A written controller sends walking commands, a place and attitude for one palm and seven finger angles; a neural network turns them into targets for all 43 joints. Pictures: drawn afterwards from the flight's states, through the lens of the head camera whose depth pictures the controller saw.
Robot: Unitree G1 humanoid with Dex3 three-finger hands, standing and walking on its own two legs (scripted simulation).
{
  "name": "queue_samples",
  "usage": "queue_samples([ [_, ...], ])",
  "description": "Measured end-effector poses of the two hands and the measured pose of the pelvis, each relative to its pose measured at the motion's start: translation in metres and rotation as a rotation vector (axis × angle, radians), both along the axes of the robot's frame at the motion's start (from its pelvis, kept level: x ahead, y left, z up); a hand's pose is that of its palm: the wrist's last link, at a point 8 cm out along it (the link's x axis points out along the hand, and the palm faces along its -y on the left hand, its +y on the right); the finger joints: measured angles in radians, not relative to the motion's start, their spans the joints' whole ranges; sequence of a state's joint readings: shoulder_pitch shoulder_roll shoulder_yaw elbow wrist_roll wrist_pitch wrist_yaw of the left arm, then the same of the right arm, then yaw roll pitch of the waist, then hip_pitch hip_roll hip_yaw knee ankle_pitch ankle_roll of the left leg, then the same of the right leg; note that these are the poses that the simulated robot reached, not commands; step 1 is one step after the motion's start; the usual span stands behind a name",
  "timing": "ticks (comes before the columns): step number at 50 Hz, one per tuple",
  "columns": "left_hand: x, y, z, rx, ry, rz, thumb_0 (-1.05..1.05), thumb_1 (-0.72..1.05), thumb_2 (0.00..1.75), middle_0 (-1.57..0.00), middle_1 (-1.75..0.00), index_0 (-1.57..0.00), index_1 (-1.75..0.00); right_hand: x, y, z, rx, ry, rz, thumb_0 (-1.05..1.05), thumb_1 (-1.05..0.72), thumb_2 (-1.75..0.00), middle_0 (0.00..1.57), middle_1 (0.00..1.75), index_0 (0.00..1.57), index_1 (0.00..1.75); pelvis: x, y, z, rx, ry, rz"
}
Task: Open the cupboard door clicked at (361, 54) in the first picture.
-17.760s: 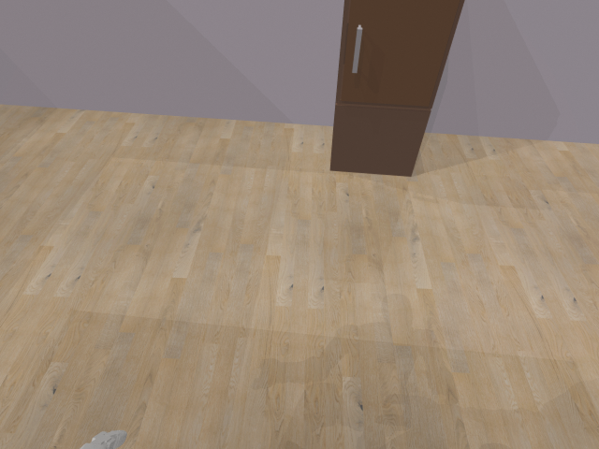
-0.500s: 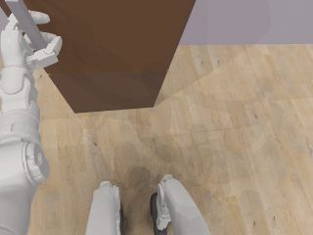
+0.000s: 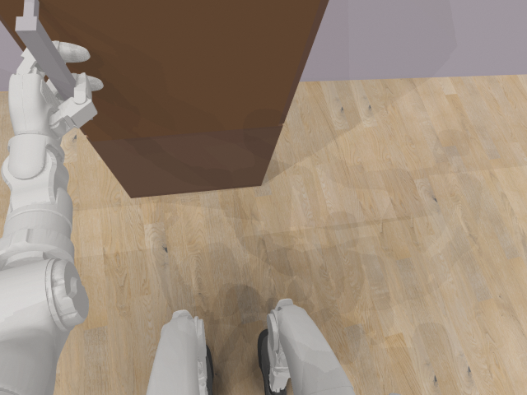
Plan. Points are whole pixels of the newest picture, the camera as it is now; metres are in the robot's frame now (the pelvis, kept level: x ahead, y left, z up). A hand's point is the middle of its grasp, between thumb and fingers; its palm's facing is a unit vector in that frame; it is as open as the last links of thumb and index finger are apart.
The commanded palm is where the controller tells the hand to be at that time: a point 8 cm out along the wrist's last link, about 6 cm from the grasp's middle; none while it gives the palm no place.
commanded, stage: pull the door open along its arc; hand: left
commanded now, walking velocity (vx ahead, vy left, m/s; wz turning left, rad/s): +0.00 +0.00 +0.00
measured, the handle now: (61, 66) +0.57 +0.24 +0.04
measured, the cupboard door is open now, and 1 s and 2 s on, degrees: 2 46 47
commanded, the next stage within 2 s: open thumb and fingers to let go in 0.82 s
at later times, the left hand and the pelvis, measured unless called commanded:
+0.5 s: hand (135, 191) +0.39 +0.14 +0.03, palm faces +0.40 -0.91 +0.06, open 5.7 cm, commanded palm +0.33 +0.16 +0.03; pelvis +0.01 -0.01 +0.02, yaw +2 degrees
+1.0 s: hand (216, 252) +0.31 +0.04 +0.03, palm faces +0.43 -0.90 -0.04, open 5.7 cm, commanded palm +0.26 +0.09 +0.03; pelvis +0.01 -0.05 +0.03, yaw +6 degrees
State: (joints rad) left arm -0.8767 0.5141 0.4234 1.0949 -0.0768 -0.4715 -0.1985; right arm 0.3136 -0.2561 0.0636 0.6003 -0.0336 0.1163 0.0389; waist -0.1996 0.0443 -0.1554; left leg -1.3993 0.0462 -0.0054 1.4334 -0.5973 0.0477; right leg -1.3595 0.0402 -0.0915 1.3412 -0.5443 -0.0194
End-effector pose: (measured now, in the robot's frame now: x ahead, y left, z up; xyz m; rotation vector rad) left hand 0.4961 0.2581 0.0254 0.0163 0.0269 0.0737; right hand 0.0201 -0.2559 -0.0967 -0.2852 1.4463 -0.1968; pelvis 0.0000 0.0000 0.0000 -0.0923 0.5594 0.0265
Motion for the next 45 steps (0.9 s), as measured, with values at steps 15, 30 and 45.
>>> queue_samples([
  [15,-0.089,-0.029,0.002,-0.036,0.023,-0.005,0.02,0.73,0.75,-0.35,-1.35,-0.38,-1.35,0.072,0.011,0.018,0.074,-0.197,0.035,0.0,-0.9,-0.9,0.2,0.3,0.2,0.3,0.016,0.003,0.027,0.026,-0.057,-0.003],
  [30,-0.171,-0.104,0.003,-0.044,0.006,0.413,0.01,0.73,0.79,-0.33,-1.35,-0.39,-1.35,0.154,0.03,0.011,0.172,-0.39,0.229,0.0,-0.9,-0.9,0.2,0.3,0.2,0.3,0.011,-0.013,0.024,0.059,-0.107,0.022],
  [45,-0.233,-0.174,0.009,0.004,0.069,0.327,0.02,0.72,0.76,-0.32,-1.32,-0.37,-1.35,0.178,0.024,0.025,0.199,-0.53,0.289,0.01,-0.9,-0.9,0.2,0.3,0.2,0.3,0.016,-0.043,0.032,0.089,-0.149,0.048],
])
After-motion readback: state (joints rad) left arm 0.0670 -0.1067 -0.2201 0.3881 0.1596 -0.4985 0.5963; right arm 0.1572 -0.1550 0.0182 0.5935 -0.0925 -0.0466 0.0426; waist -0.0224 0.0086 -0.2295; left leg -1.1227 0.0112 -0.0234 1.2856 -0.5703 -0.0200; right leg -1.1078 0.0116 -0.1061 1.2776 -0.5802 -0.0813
